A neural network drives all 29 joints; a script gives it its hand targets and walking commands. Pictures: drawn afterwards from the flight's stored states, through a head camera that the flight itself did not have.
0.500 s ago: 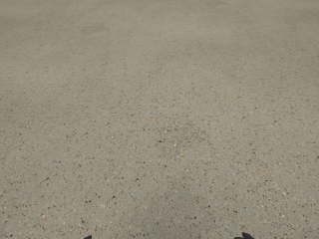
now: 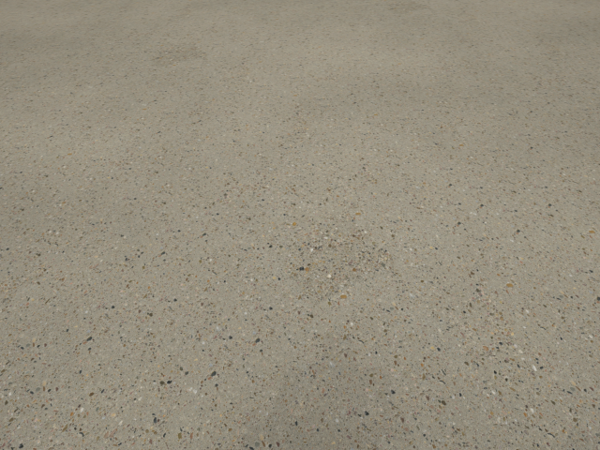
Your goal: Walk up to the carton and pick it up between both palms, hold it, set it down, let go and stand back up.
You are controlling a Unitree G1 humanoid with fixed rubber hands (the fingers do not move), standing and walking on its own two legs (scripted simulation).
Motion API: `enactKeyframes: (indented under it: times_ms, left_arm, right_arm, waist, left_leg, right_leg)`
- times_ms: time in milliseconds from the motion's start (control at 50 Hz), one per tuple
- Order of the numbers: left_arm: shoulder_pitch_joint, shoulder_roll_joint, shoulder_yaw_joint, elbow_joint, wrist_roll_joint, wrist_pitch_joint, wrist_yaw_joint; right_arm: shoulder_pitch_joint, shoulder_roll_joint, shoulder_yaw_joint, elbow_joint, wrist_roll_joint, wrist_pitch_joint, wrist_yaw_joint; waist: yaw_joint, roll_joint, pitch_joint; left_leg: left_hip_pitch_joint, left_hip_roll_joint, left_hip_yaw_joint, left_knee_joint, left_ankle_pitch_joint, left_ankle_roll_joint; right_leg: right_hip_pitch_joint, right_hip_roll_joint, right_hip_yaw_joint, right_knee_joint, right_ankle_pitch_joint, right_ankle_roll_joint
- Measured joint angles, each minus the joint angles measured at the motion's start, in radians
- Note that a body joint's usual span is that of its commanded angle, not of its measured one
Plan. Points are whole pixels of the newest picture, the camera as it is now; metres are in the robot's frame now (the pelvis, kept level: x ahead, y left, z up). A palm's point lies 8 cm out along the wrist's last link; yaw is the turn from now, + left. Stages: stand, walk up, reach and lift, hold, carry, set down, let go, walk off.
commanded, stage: walk up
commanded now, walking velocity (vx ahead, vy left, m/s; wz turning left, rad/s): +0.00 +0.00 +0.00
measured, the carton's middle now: out of the picture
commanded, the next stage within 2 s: none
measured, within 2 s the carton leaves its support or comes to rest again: neither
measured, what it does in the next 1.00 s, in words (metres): walks backwards, turning right: right foot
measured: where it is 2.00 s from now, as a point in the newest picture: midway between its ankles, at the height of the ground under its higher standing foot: outside the picture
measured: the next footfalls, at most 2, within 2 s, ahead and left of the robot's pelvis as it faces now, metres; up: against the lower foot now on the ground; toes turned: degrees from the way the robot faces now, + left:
right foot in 0.86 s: -0.13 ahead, -0.04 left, +0.00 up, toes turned -11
left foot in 1.24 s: -0.18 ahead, +0.22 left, +0.00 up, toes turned -23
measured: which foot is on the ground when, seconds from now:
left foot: down 0.00-0.88, up 0.90-1.00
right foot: down 0.00-0.40, up 0.42-0.84, down 0.86-1.00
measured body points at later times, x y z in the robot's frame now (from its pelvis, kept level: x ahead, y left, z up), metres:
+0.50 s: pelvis -0.08 +0.07 -0.01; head -0.04 +0.10 +0.44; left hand +0.08 +0.35 -0.13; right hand +0.05 -0.20 -0.11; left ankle -0.05 +0.17 -0.73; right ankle -0.05 -0.09 -0.67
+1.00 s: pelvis -0.18 +0.09 -0.01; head -0.17 +0.06 +0.44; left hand +0.01 +0.33 -0.09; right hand -0.13 -0.22 -0.13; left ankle -0.13 +0.20 -0.66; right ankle -0.16 -0.03 -0.73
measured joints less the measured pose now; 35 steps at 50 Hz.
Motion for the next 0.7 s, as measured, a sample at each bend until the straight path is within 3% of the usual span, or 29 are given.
enactKeyframes:
  times_ms: [120,180,240,280,340,380,420,460,500,600,700]
  left_arm:
    - [-0.004,0.016,0.003,-0.002,0.0,-0.005,0.009]
    - [-0.039,0.052,0.018,-0.053,0.008,-0.008,0.021]
    - [-0.075,0.087,0.037,-0.089,0.03,0.004,0.036]
    - [-0.094,0.109,0.049,-0.099,0.041,0.016,0.044]
    - [-0.127,0.14,0.061,-0.11,0.052,0.024,0.04]
    - [-0.147,0.157,0.063,-0.126,0.045,0.03,0.033]
    - [-0.162,0.175,0.063,-0.14,0.027,0.036,0.029]
    - [-0.152,0.171,0.059,-0.15,0.01,0.043,0.038]
    - [-0.144,0.163,0.051,-0.154,0.005,0.041,0.033]
    - [-0.1,0.154,0.039,-0.159,0.005,0.048,0.005]
    - [-0.079,0.15,0.031,-0.176,0.001,0.068,-0.014]
  right_arm:
    - [-0.029,-0.023,-0.016,0.019,0.002,0.015,-0.003]
    - [-0.082,-0.071,-0.04,-0.018,0.001,0.031,-0.006]
    - [-0.125,-0.112,-0.062,-0.06,-0.012,0.059,-0.003]
    - [-0.15,-0.125,-0.07,-0.084,-0.009,0.065,0.008]
    - [-0.173,-0.124,-0.068,-0.106,-0.006,0.057,0.028]
    - [-0.175,-0.116,-0.058,-0.11,-0.004,0.046,0.038]
    - [-0.178,-0.095,-0.042,-0.101,-0.017,0.035,0.039]
    - [-0.175,-0.081,-0.017,-0.098,-0.035,0.031,0.034]
    - [-0.164,-0.07,-0.003,-0.096,-0.043,0.028,0.025]
    - [-0.157,-0.078,0.004,-0.1,-0.039,0.025,0.014]
    - [-0.166,-0.099,-0.005,-0.105,-0.036,0.007,-0.001]
  waist:
    - [-0.001,0.003,0.021]
    - [-0.009,0.01,0.048]
    - [-0.001,0.014,0.062]
    - [0.002,0.017,0.064]
    - [0.004,0.01,0.054]
    - [0.004,-0.008,0.046]
    - [0.007,-0.054,0.049]
    - [-0.002,-0.064,0.049]
    - [-0.024,-0.065,0.052]
    - [-0.051,-0.068,0.042]
    - [-0.05,-0.059,0.043]
  left_leg:
    - [-0.026,-0.002,0.01,0.029,-0.001,0.005]
    - [-0.12,-0.012,0.014,0.167,0.007,0.03]
    - [-0.232,-0.047,-0.018,0.42,-0.153,0.018]
    - [-0.268,-0.044,-0.029,0.505,-0.175,0.007]
    - [-0.245,-0.005,-0.033,0.415,-0.145,0.002]
    - [-0.172,0.013,-0.026,0.225,-0.069,0.004]
    - [-0.152,-0.005,0.008,0.169,-0.023,0.017]
    - [-0.152,0.0,0.031,0.172,-0.027,0.028]
    - [-0.133,0.005,0.041,0.126,-0.001,0.038]
    - [-0.096,0.007,0.086,0.022,0.071,0.062]
    - [-0.103,0.009,0.135,0.009,0.097,0.07]
  right_leg:
    - [-0.033,-0.003,0.008,0.037,-0.004,-0.001]
    - [-0.096,-0.013,0.01,0.123,-0.03,0.001]
    - [-0.124,-0.032,0.007,0.139,-0.02,0.008]
    - [-0.127,-0.038,0.004,0.116,0.004,0.005]
    - [-0.144,-0.044,-0.001,0.09,0.038,0.015]
    - [-0.173,-0.055,0.002,0.118,0.036,0.021]
    - [-0.231,-0.064,0.044,0.228,-0.071,-0.016]
    - [-0.299,0.0,0.101,0.414,-0.226,-0.027]
    - [-0.348,0.054,0.117,0.575,-0.24,-0.028]
    - [-0.379,0.092,0.085,0.753,-0.136,0.025]
    - [-0.302,0.069,0.085,0.661,-0.139,0.064]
